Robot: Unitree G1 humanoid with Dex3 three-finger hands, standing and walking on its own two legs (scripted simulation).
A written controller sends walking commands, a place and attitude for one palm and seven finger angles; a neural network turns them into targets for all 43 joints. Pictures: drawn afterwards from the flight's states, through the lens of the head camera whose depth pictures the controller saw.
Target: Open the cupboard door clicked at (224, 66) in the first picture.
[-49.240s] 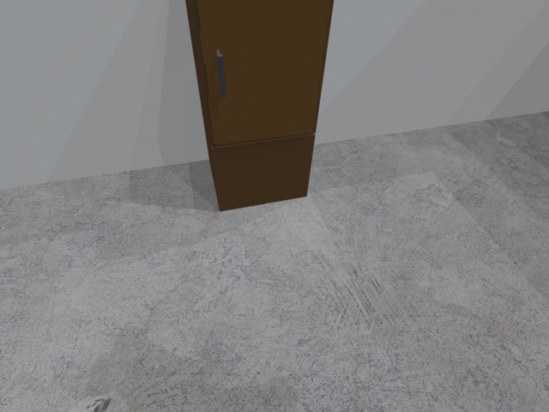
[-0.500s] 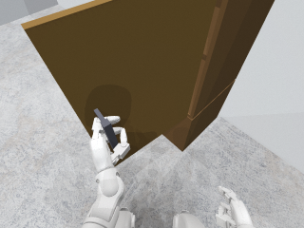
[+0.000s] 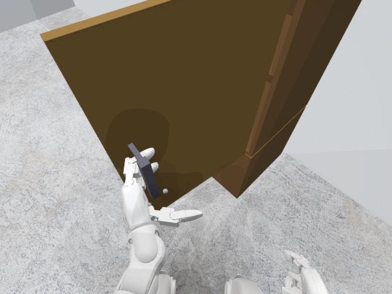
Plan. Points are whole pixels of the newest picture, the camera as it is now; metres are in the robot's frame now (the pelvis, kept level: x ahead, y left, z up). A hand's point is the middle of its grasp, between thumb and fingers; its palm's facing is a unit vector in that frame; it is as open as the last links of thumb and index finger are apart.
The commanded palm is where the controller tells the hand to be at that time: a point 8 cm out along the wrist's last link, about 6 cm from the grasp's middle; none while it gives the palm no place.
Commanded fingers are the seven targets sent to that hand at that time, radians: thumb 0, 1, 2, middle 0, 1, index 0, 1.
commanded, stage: open thumb and fingers to let go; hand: left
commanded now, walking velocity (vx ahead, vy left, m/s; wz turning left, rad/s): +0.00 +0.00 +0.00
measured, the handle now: (144, 173) +0.35 +0.13 +0.04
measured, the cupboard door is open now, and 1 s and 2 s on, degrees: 82 85 85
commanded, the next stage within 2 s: slide the hand sideways off the handle in 0.12 s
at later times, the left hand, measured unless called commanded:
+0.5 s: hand (162, 211) +0.27 +0.08 +0.04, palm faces -0.16 -0.99 +0.02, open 16.2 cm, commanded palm +0.25 +0.13 +0.03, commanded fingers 0.00 -0.50 0.30 -0.15 -0.30 -0.15 -0.30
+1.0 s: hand (141, 226) +0.24 +0.12 +0.03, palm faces -0.08 -1.00 -0.01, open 16.1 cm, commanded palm +0.21 +0.18 +0.03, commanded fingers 0.00 -0.50 0.30 -0.15 -0.30 -0.15 -0.30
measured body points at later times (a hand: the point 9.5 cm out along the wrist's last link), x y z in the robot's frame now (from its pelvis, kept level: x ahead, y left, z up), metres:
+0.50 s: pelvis -0.02 +0.02 +0.00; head +0.05 +0.01 +0.44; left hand +0.27 +0.14 +0.04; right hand +0.15 -0.21 -0.10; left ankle +0.02 +0.13 -0.66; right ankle +0.02 -0.09 -0.66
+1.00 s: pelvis +0.00 +0.02 -0.01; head +0.07 +0.02 +0.43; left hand +0.24 +0.17 +0.04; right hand +0.18 -0.20 -0.10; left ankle +0.02 +0.13 -0.66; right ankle +0.02 -0.09 -0.66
